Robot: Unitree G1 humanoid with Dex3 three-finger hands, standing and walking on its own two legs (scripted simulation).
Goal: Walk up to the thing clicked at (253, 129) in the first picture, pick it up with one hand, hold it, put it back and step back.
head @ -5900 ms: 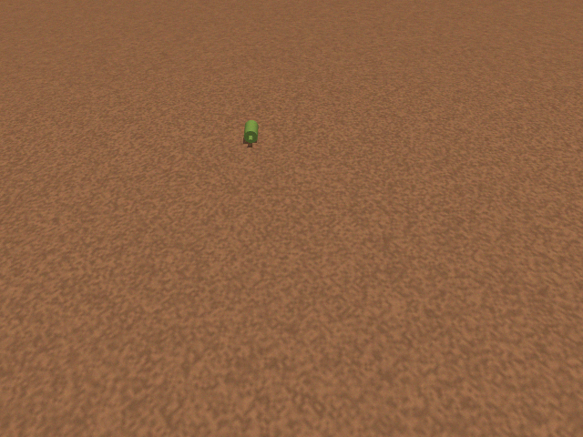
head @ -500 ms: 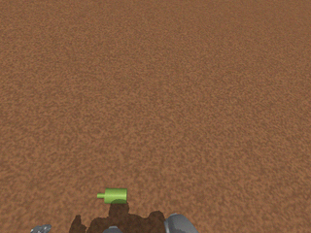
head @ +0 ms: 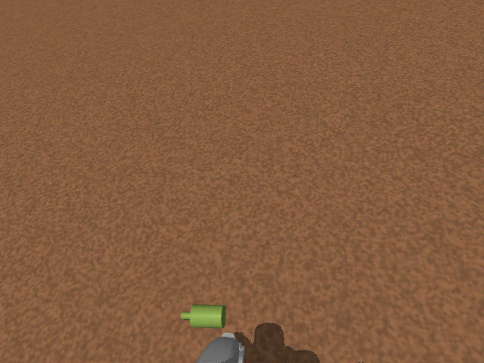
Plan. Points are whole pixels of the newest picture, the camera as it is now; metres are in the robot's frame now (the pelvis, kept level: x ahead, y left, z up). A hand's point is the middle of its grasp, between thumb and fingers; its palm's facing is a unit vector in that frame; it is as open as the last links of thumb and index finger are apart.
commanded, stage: walk up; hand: left
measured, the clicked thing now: (202, 315) +0.40 +0.29 -0.72
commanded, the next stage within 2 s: none
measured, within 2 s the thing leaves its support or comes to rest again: neither
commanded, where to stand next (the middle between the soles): +0.06 +0.07 m, yaw +0 degrees
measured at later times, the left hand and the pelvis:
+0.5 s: hand out of the picture +0.11 +0.34 -0.15, palm faces +0.00 -0.91 -0.42, open 7.3 cm; pelvis +0.04 +0.06 -0.01, yaw +2 degrees
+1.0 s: hand out of the picture +0.10 +0.37 -0.16, palm faces +0.03 -0.93 -0.36, open 7.4 cm; pelvis +0.02 +0.09 +0.00, yaw +3 degrees
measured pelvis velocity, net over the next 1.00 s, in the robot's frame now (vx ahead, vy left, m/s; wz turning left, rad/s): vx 0.02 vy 0.09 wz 0.05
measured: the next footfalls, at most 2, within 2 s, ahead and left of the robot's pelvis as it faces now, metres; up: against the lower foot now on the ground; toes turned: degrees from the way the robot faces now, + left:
left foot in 0.16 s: +0.12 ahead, +0.15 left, +0.00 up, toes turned +3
right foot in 0.54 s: +0.11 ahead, -0.05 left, +0.00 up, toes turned +3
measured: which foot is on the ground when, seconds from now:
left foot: up 0.00-0.14, down 0.16-0.58, up 0.60-0.78, down 0.80-1.00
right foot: down 0.00-0.18, up 0.20-0.52, down 0.54-1.00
